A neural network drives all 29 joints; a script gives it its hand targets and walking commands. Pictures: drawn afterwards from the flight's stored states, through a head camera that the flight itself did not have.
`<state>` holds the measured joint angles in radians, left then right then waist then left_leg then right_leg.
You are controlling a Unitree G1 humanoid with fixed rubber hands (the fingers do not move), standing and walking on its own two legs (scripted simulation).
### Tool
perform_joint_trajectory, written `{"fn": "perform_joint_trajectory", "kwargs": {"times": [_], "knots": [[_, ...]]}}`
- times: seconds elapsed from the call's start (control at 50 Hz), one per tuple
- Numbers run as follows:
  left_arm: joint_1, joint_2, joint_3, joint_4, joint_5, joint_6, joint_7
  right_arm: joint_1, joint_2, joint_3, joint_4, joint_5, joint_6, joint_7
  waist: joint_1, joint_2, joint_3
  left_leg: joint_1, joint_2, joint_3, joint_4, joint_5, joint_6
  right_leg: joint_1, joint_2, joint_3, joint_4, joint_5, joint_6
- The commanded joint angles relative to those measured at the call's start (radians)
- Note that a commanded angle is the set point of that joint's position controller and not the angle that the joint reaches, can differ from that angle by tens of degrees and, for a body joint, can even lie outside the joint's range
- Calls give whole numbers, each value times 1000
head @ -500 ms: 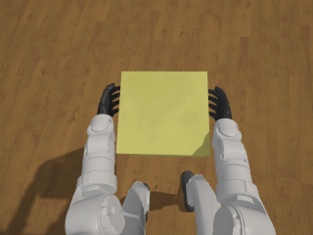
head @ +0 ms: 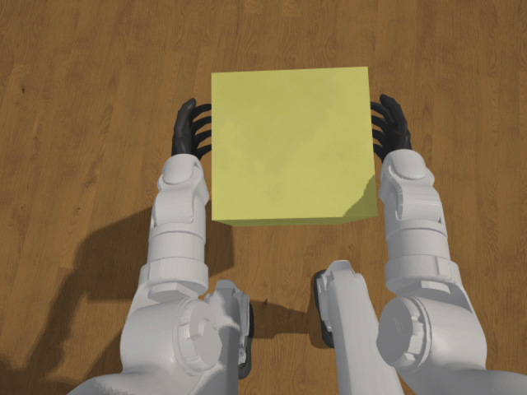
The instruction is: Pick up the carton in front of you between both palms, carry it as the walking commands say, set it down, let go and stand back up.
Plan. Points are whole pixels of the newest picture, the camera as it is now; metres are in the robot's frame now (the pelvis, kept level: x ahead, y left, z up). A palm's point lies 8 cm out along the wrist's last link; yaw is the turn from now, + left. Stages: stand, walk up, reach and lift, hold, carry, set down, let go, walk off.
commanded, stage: set down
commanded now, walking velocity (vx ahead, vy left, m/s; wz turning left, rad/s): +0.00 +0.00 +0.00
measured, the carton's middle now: (287, 163) +0.45 -0.05 -0.16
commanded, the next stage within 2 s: none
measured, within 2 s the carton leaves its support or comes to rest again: rests again in 1.36 s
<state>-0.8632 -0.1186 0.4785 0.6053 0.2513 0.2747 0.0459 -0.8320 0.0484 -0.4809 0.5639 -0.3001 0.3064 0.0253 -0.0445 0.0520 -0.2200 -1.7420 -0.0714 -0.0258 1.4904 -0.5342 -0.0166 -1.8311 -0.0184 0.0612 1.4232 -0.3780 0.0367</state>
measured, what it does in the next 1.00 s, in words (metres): lowers itself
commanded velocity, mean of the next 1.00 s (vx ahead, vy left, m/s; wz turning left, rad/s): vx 0.00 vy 0.00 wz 0.00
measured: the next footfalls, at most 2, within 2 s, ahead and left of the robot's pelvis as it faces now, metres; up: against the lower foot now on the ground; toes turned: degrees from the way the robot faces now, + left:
none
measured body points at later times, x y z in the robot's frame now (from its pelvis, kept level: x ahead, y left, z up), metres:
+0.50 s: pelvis -0.03 -0.01 -0.12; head +0.29 -0.06 +0.19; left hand +0.50 +0.07 -0.24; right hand +0.48 -0.23 -0.25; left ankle +0.05 +0.12 -0.54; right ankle +0.10 -0.14 -0.54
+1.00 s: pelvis -0.03 -0.01 -0.19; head +0.33 -0.04 +0.07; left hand +0.52 +0.06 -0.35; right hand +0.50 -0.24 -0.35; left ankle +0.05 +0.12 -0.54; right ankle +0.10 -0.14 -0.54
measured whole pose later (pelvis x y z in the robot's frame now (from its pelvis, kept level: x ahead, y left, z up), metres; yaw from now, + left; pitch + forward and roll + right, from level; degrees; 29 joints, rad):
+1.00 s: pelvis -0.03 -0.01 -0.19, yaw +3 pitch +42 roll +3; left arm -1.32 0.09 0.31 0.83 0.03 0.22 0.20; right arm -1.34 -0.27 -0.33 0.90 -0.06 0.25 -0.01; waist -0.10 0.05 0.20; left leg -2.25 -0.13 -0.04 2.16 -0.65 -0.08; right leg -2.36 -0.02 0.06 2.09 -0.46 0.02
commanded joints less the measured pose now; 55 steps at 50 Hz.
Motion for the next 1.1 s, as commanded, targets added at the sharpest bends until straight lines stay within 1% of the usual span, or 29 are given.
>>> {"fn": "perform_joint_trajectory", "kwargs": {"times": [0.0, 0.1, 0.18, 0.36, 0.48, 0.68, 0.74, 0.76, 0.78, 0.8, 0.84, 0.9, 1.02, 1.08], "knots": [[-562, -916, -552, 85, -128, -18, -200, -566, 834, 527, 73, 138, -29, 231, -41, -5, -873, 264, -131, 50, -123, 279, -36, 587, 157, -118, 17, 291, -18], [-642, -895, -571, 65, -151, -21, -165, -645, 796, 540, 68, 173, -28, 228, -53, -14, -941, 212, -143, 65, -38, 256, -40, 536, 155, -129, 97, 283, -8], [-708, -871, -568, 63, -163, -18, -151, -706, 773, 541, 72, 190, -22, 222, -60, -28, -963, 144, -150, 80, 27, 215, -38, 512, 151, -134, 151, 263, -1], [-842, -806, -516, 109, -173, -15, -155, -826, 728, 513, 119, 195, -9, 212, -67, -57, -933, -46, -152, 112, 159, 117, -28, 473, 137, -126, 248, 205, 5], [-917, -752, -492, 143, -188, -28, -159, -896, 680, 504, 153, 207, -19, 209, -73, -70, -896, -145, -146, 125, 244, 82, -24, 463, 122, -116, 314, 190, 5], [-1040, -670, -527, 162, -256, -63, -142, -1012, 575, 539, 189, 281, -58, 214, -95, -64, -847, -193, -133, 133, 386, 84, -21, 444, 93, -110, 453, 241, -1], [-1083, -664, -568, 137, -295, -75, -131, -1054, 557, 569, 168, 321, -70, 216, -105, -65, -899, -161, -129, 136, 425, 118, -21, 469, 86, -117, 497, 288, -3], [-1105, -664, -590, 113, -313, -80, -126, -1053, 574, 581, 163, 343, -73, 215, -104, -68, -939, -147, -129, 140, 436, 132, -22, 499, 87, -119, 510, 315, -2], [-1124, -660, -606, 97, -321, -83, -121, -1079, 584, 588, 138, 367, -77, 217, -116, -56, -950, -113, -124, 137, 444, 144, -20, 453, 86, -125, 514, 319, 1], [-1131, -664, -618, 87, -324, -84, -116, -1080, 589, 586, 145, 385, -77, 221, -112, -30, -948, -87, -124, 142, 453, 174, -22, 435, 86, -123, 520, 340, -1], [-1118, -681, -635, 83, -326, -85, -114, -1055, 598, 583, 172, 396, -74, 231, -101, 3, -929, -75, -125, 144, 466, 209, -22, 424, 89, -117, 540, 372, -6], [-1097, -699, -632, 107, -315, -82, -122, -1015, 593, 551, 229, 378, -68, 245, -103, 30, -842, -107, -123, 136, 472, 190, -21, 349, 90, -117, 554, 341, -12], [-1082, -698, -596, 154, -307, -86, -132, -999, 557, 481, 289, 329, -80, 253, -135, 56, -715, -141, -129, 116, 472, 157, -23, 226, 88, -130, 565, 274, -25], [-1087, -678, -576, 174, -304, -91, -129, -1008, 537, 458, 308, 320, -88, 257, -142, 67, -673, -141, -130, 109, 472, 145, -23, 185, 85, -133, 571, 250, -30]]}}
